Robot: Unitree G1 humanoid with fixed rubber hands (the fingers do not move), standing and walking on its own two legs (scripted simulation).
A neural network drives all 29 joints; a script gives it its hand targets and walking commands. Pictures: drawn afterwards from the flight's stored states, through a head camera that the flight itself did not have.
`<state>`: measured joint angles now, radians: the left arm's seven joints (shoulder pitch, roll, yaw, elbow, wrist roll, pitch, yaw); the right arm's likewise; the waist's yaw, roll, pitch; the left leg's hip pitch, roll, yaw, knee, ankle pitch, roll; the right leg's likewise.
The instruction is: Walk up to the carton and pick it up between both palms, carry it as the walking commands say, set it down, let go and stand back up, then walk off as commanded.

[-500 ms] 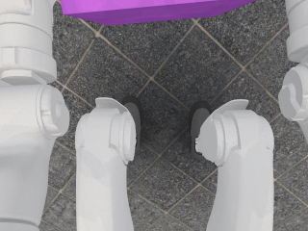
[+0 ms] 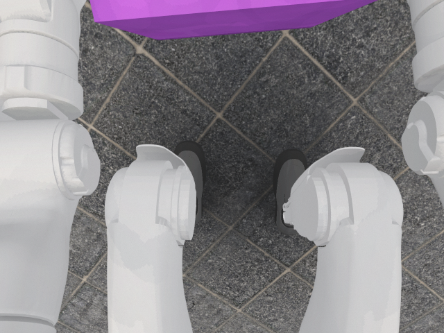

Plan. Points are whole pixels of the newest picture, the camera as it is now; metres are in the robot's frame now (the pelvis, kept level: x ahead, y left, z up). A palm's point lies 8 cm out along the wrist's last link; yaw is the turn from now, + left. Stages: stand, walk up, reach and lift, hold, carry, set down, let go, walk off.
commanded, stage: set down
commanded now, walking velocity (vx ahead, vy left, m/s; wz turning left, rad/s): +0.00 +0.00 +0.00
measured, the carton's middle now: out of the picture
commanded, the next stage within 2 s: none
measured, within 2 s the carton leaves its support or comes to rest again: neither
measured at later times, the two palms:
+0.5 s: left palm out of the picture +0.56 +0.22 -0.17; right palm out of the picture +0.59 -0.16 -0.17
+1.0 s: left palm out of the picture +0.56 +0.23 -0.17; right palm out of the picture +0.59 -0.15 -0.18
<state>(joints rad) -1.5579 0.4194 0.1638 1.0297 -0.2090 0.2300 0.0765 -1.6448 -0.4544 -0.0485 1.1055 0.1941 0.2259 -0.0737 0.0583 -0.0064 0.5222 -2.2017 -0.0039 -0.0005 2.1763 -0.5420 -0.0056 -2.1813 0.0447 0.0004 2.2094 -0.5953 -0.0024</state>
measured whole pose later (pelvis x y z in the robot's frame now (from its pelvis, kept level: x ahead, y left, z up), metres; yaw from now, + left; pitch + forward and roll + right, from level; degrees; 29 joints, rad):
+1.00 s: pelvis +0.00 +0.00 +0.00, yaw +1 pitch +33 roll +1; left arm -1.59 0.40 0.23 1.12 -0.17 0.11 0.07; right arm -1.65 -0.47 -0.07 1.15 0.16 0.14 -0.06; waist 0.07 0.01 0.53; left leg -2.21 -0.01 0.00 2.18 -0.54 -0.02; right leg -2.20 0.04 0.00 2.22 -0.60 0.00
